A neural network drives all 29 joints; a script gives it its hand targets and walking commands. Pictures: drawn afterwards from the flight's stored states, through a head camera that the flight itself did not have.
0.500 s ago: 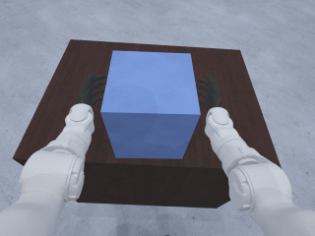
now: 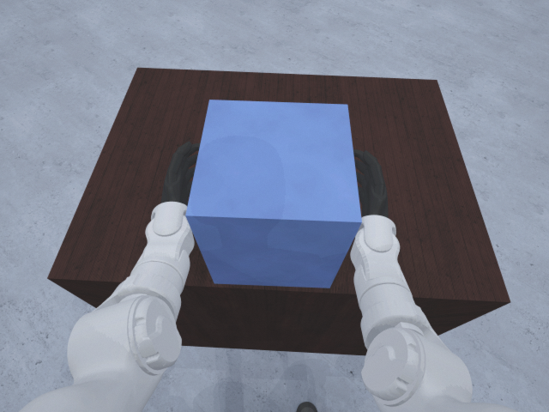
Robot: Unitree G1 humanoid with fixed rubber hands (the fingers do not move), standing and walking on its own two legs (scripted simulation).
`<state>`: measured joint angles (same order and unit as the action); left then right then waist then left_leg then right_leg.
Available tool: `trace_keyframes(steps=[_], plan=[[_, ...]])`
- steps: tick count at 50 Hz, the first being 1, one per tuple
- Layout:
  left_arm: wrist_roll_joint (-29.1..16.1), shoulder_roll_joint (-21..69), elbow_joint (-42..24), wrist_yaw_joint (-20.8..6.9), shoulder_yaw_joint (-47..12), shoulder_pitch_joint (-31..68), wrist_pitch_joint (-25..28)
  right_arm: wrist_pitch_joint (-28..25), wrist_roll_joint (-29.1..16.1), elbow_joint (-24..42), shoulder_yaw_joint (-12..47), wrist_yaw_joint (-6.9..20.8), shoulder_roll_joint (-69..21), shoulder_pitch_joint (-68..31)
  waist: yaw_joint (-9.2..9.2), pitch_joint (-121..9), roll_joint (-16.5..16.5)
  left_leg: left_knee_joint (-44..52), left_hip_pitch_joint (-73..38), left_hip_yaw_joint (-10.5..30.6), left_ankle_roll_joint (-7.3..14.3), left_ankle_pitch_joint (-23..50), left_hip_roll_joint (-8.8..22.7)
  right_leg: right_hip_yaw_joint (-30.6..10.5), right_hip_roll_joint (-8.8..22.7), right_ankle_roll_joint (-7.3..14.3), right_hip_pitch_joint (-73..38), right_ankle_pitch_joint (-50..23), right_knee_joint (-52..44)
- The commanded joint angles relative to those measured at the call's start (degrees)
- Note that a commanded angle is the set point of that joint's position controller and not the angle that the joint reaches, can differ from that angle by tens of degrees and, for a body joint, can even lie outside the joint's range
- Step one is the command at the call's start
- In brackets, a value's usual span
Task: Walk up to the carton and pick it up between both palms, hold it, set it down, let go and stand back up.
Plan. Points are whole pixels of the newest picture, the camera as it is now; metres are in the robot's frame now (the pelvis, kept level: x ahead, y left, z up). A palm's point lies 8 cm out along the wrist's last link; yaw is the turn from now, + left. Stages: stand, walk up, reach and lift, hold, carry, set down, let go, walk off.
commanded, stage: reach and lift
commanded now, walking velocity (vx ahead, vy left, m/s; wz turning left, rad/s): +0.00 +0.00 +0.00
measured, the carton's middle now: (274, 202) +0.43 -0.03 +0.00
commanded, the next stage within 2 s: none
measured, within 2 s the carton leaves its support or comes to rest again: neither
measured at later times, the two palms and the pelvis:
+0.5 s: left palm (177, 195) +0.44 +0.11 +0.04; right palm (372, 205) +0.39 -0.17 +0.03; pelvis +0.02 +0.01 +0.01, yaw -1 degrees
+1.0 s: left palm (175, 196) +0.44 +0.12 +0.04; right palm (371, 205) +0.39 -0.17 +0.03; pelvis +0.02 +0.00 +0.01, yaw +0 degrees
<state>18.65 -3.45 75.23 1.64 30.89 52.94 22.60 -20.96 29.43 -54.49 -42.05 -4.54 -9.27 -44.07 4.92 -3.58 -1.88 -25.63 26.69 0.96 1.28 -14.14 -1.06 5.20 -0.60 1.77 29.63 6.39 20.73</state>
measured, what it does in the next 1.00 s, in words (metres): stands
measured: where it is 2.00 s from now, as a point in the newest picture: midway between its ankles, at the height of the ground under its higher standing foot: outside the picture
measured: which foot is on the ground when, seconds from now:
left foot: down 0.00-1.00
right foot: down 0.00-1.00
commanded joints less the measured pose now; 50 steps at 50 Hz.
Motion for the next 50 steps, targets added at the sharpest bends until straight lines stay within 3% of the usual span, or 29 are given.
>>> trace_keyframes(steps=[1, 24, 26, 27, 32, 35, 41, 43, 45, 50], plan=[[6.57, 24.20, -1.78, -6.53, -7.94, 24.70, -1.18, 0.00, 6.65, -6.02, 17.42, 8.80, -25.19, -21.86, -1.60, -31.92, 0.10, 4.35, 0.85, -3.61, -3.56, 19.84, 2.31, 0.04, 1.54, -2.37, -36.41, -25.88, 4.86], [8.53, 30.13, -9.97, -5.25, -10.70, 19.09, -5.91, -2.22, 4.74, -4.32, 19.13, 8.78, -25.71, -21.51, -3.04, -29.99, -1.42, 4.86, -1.71, -3.78, -3.97, 24.99, 2.44, 0.02, 1.70, -1.22, -40.36, -29.15, 2.84], [7.48, 29.46, -11.36, -5.27, -11.55, 19.21, -6.26, -2.46, 3.30, -3.88, 18.30, 8.43, -25.07, -22.58, -2.43, -31.39, -2.93, 3.39, -7.44, -3.84, -4.80, 29.06, 2.76, 0.94, 0.93, -1.14, -36.41, -26.66, 2.29], [7.75, 28.83, -10.82, -5.23, -11.42, 18.97, -6.46, -2.51, 2.47, -3.69, 19.33, 8.33, -25.16, -23.14, -3.41, -31.08, -2.83, 2.67, -8.20, -3.82, -4.76, 29.82, 2.77, 0.82, 0.91, -0.94, -35.56, -26.21, 1.94], [7.12, 28.08, -10.49, -5.36, -10.89, 19.22, -6.04, -2.08, 3.29, -4.07, 18.85, 8.34, -25.19, -22.52, -3.80, -30.41, -1.49, 3.30, -6.03, -3.94, -4.50, 27.37, 2.68, 0.79, 0.94, -0.81, -36.86, -25.71, 2.00], [5.79, 29.02, -10.61, -5.67, -12.36, 21.55, -5.47, -2.27, 3.67, -4.30, 18.15, 8.24, -25.54, -23.31, -2.46, -31.65, -1.14, 3.80, -5.06, -3.66, -4.26, 26.09, 2.70, 0.79, 1.15, -0.97, -37.29, -26.40, 2.59], [6.28, 27.18, -9.56, -6.13, -10.36, 21.13, -5.17, -1.49, 3.32, -4.17, 20.22, 8.13, -26.94, -22.95, -4.10, -29.77, 0.37, 5.15, 0.39, -4.36, -2.72, 22.30, 2.14, -0.68, 2.06, -1.65, -42.60, -29.61, 3.89], [6.18, 27.58, -8.96, -6.25, -10.68, 21.28, -5.00, -1.60, 3.73, -4.54, 20.29, 7.98, -27.60, -22.91, -3.42, -29.78, 0.93, 5.92, 2.51, -4.13, -2.77, 20.39, 2.13, -0.60, 2.42, -1.87, -44.33, -30.36, 4.37], [6.23, 28.44, -10.05, -6.08, -11.21, 21.61, -4.88, -1.88, 3.61, -4.16, 19.89, 7.90, -27.16, -23.51, -3.15, -31.24, -0.52, 5.80, 0.02, -3.93, -3.09, 20.28, 2.13, -0.47, 2.17, -1.40, -42.91, -28.69, 3.86], [6.49, 28.99, -8.27, -6.61, -11.22, 22.21, -5.40, -1.80, 4.50, -4.26, 19.55, 7.52, -28.20, -23.91, -2.79, -30.59, -0.53, 5.72, 0.24, -4.23, -2.98, 20.85, 1.96, -0.31, 2.09, -1.65, -41.76, -27.65, 3.10]])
